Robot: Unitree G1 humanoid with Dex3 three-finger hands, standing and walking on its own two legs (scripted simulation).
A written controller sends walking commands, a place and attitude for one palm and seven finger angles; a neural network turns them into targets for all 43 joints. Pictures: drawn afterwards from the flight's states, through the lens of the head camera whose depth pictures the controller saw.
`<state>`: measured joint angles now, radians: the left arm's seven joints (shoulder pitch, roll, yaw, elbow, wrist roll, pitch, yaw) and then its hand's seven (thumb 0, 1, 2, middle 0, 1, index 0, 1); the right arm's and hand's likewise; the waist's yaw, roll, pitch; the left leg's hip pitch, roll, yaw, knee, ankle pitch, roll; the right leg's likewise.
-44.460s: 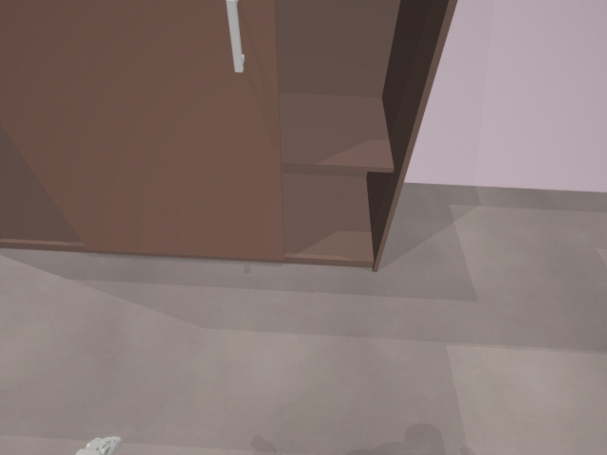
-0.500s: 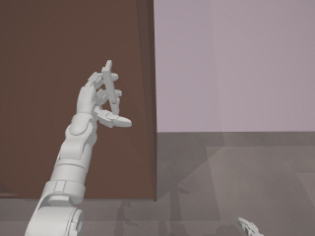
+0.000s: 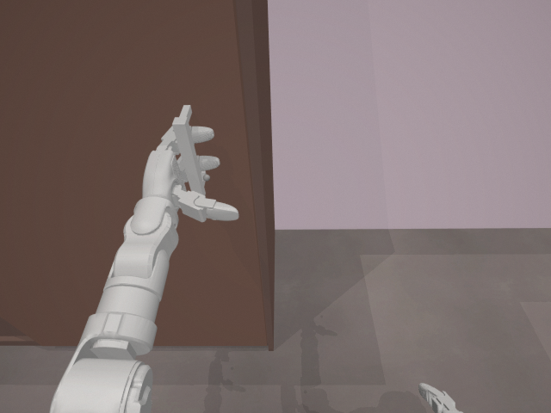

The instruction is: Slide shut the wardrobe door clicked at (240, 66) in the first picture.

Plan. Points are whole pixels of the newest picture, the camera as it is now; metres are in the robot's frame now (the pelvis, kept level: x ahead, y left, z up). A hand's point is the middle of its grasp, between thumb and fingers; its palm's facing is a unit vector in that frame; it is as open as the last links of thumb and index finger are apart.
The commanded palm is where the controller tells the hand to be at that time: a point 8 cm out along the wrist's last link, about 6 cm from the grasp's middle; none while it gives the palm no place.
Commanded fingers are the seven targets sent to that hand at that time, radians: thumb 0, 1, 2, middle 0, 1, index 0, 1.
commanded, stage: slide the fingers in behind the handle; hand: left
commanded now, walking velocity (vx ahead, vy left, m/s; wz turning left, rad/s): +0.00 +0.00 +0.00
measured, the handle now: (193, 155) +0.46 +0.14 +0.16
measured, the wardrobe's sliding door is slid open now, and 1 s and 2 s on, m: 0.00 0.00 0.00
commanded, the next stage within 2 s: grip the handle and tug to test in 0.42 s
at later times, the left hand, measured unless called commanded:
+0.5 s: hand (207, 176) +0.41 +0.11 +0.15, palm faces +0.02 -1.00 +0.00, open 14.0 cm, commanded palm +0.38 +0.15 +0.16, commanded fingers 0.00 -0.50 0.30 -0.30 -1.20 -0.30 -1.20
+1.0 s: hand (204, 178) +0.40 +0.11 +0.16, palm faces +0.02 -1.00 +0.01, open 9.0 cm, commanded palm +0.37 +0.16 +0.16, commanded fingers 0.00 0.67 0.80 -0.43 -1.37 -0.43 -1.37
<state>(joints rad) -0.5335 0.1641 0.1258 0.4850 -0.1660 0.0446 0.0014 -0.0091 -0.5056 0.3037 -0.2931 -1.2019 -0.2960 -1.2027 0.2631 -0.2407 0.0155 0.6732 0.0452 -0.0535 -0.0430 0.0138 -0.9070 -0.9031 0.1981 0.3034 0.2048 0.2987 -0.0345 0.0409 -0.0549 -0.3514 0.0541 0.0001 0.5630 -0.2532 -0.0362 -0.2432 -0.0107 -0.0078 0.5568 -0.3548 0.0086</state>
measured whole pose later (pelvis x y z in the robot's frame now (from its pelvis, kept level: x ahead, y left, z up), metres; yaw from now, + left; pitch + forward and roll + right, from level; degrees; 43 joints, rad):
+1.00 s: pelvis +0.01 +0.00 +0.00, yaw +0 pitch +2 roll +0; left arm -0.48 0.15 0.11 0.39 -0.16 0.08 0.03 0.00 0.22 0.61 -0.34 -1.31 -0.34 -1.31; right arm 0.25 -0.23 0.02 0.66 0.04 -0.05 -0.03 0.01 -0.91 -0.90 0.20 0.30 0.20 0.30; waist -0.02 0.04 -0.06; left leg -0.33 0.05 0.01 0.55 -0.26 -0.03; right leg -0.22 -0.02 0.00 0.54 -0.36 0.01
